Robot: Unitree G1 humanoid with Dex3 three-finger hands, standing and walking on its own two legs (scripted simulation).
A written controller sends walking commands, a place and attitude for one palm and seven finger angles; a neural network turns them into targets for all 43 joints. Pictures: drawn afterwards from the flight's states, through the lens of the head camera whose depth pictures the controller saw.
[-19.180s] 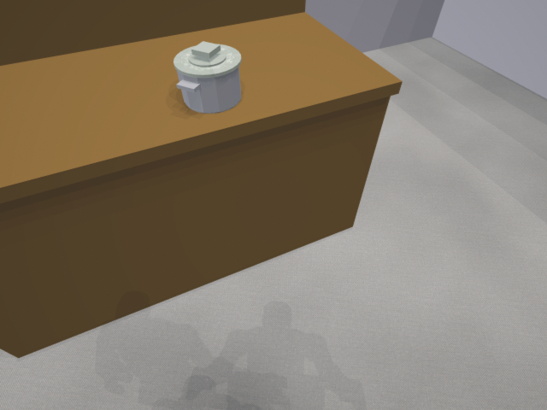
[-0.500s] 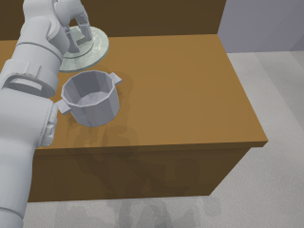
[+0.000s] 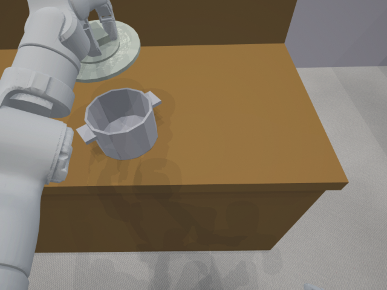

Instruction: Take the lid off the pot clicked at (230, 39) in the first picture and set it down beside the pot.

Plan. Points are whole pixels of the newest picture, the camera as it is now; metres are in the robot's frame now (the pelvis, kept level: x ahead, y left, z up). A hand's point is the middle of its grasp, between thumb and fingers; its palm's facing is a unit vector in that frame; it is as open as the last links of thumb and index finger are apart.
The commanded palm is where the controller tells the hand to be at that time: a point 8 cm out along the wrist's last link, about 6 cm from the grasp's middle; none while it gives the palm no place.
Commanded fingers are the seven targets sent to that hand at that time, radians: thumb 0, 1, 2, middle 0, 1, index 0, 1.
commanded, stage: move the lid sideways beside the pot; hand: left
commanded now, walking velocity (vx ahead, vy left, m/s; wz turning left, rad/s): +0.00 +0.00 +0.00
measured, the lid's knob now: (90, 36) +0.53 +0.16 +0.26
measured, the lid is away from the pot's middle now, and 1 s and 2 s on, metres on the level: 0.02 0.13 0.24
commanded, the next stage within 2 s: none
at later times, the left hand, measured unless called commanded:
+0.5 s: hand (56, 41) +0.48 +0.21 +0.27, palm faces -0.24 -0.05 -0.97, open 7.4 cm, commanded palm +0.49 +0.21 +0.34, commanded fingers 0.00 0.55 1.02 -0.70 -1.07 -0.86 -1.14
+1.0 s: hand (14, 47) +0.47 +0.27 +0.27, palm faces -0.25 -0.07 -0.97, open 7.3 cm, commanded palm +0.49 +0.28 +0.34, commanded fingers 0.00 0.55 1.02 -0.70 -1.07 -0.86 -1.14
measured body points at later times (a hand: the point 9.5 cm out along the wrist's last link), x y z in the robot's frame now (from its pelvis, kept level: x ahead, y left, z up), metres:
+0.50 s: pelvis +0.00 +0.00 +0.00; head +0.04 -0.01 +0.45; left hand +0.49 +0.21 +0.33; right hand +0.06 -0.28 -0.13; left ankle +0.03 +0.11 -0.74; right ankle -0.05 -0.14 -0.74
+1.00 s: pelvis -0.01 +0.01 +0.00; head +0.04 +0.01 +0.45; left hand +0.48 +0.27 +0.33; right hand +0.04 -0.27 -0.12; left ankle +0.03 +0.11 -0.74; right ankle -0.05 -0.14 -0.74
